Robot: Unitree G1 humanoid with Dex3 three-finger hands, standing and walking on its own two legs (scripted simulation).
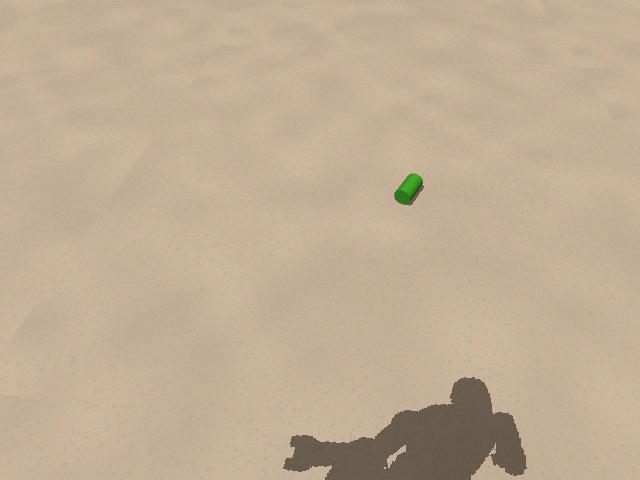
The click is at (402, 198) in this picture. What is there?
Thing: lying can
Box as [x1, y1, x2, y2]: [394, 173, 422, 203]
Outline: 418,175 413,173 408,175 394,193 394,196 397,201 400,203 407,203 422,183 422,180
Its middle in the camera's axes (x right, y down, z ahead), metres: +0.41 -0.23 +1.79
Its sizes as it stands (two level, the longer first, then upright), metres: 0.138 0.079 0.079
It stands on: the floor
